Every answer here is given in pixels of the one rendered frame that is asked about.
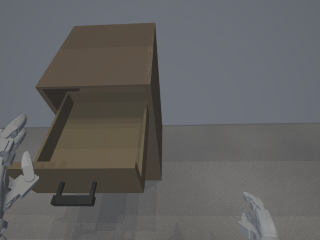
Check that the robot left hand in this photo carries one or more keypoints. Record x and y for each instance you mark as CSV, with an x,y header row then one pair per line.
x,y
10,139

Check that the drawer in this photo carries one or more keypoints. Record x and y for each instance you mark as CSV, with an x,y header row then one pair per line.
x,y
96,136

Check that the cabinet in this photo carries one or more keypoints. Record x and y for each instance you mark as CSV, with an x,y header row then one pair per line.
x,y
110,57

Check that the robot right hand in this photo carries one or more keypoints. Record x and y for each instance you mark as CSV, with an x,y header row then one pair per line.
x,y
260,224

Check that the handle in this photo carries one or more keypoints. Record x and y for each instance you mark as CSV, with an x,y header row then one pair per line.
x,y
74,200

